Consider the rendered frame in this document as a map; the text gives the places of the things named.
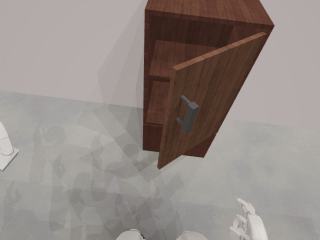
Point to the right robot hand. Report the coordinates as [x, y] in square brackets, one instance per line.
[252, 228]

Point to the left robot hand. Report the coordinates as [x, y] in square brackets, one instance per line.
[7, 151]

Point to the handle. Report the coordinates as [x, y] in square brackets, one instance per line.
[190, 115]

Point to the cupboard door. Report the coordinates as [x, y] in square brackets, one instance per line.
[211, 81]

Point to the robot left thigh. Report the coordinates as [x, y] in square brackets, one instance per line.
[130, 235]

